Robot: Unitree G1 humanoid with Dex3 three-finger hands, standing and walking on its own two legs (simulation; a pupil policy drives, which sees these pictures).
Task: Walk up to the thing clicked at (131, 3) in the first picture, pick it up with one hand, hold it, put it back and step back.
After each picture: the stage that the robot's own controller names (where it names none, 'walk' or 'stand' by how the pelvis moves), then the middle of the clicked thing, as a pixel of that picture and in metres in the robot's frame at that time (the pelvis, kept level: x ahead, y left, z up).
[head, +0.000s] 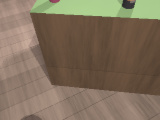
stand; out of the picture +0.86 -0.26 +0.12
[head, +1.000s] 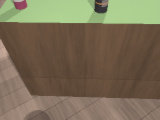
rise first; out of the picture +0.80 -0.05 +0.15
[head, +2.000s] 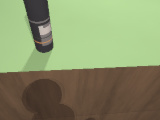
walk; (39, 20) +0.49 +0.17 +0.15
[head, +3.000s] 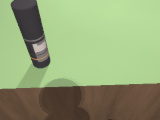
stand; (34, 37) +0.45 +0.19 +0.13
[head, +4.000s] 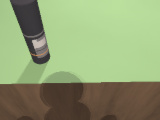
stand; (34, 33) +0.47 +0.18 +0.13
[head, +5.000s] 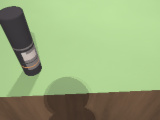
stand; (23, 46) +0.43 +0.21 +0.12
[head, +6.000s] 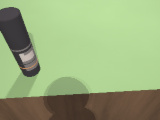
stand; (21, 47) +0.43 +0.22 +0.12
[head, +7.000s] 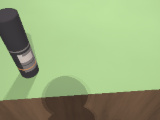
rise first; (19, 48) +0.42 +0.22 +0.12
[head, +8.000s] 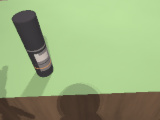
rise first; (36, 48) +0.43 +0.20 +0.12
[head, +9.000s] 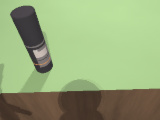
go down; (35, 43) +0.43 +0.21 +0.13
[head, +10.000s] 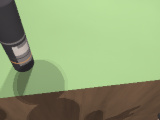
go down; (13, 38) +0.43 +0.19 +0.14
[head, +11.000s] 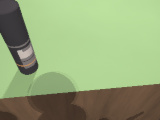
approach; (19, 43) +0.43 +0.20 +0.13
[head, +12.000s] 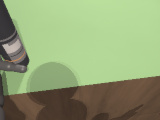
close; (4, 35) +0.42 +0.21 +0.16
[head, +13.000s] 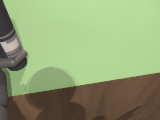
lift; (3, 34) +0.43 +0.22 +0.16
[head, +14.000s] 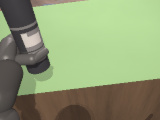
lift; (25, 29) +0.36 +0.15 +0.28
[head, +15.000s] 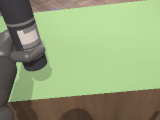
hold; (22, 25) +0.35 +0.16 +0.30
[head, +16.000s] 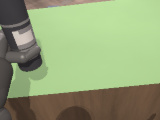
hold; (16, 26) +0.35 +0.17 +0.30
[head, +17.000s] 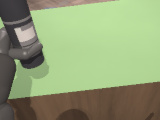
crouch; (18, 23) +0.36 +0.16 +0.30
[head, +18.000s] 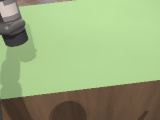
crouch; out of the picture +0.43 +0.20 +0.33
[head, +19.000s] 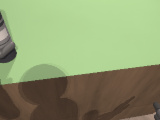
lower; out of the picture +0.46 +0.23 +0.16
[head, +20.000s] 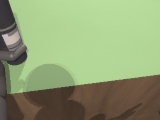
lower; (4, 27) +0.45 +0.22 +0.17
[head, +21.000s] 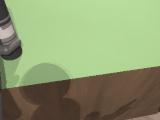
lower; out of the picture +0.47 +0.22 +0.17
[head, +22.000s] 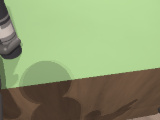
lower; out of the picture +0.47 +0.22 +0.17
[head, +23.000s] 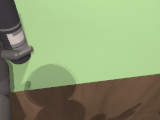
open; (9, 27) +0.45 +0.21 +0.17
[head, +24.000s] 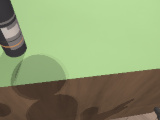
rise; (2, 19) +0.45 +0.20 +0.17
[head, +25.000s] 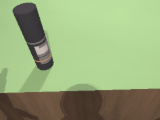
sink last; (36, 40) +0.45 +0.21 +0.14
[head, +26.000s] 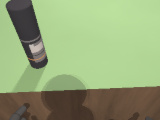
stand; (30, 38) +0.45 +0.20 +0.13
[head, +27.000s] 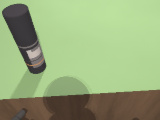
stand; (28, 43) +0.43 +0.21 +0.13
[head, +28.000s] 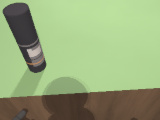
stand; (28, 42) +0.44 +0.21 +0.13
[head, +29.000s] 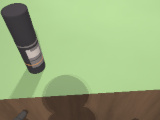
stand; (27, 43) +0.43 +0.21 +0.13
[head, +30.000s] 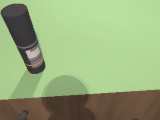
stand; (27, 43) +0.43 +0.21 +0.13
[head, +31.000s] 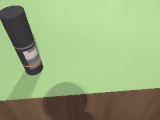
stand; (25, 45) +0.44 +0.21 +0.13
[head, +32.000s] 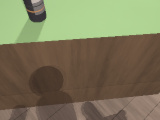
walk; out of the picture +0.60 +0.19 +0.15
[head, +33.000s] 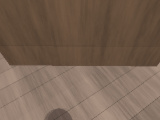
walk; out of the picture +1.00 +0.14 +0.16
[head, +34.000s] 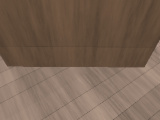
stand; out of the picture +1.12 +0.18 +0.14
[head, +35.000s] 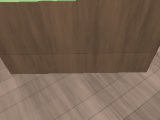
stand; out of the picture +1.10 +0.19 +0.12
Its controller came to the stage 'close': yes
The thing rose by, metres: 0.21
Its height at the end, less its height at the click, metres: +0.00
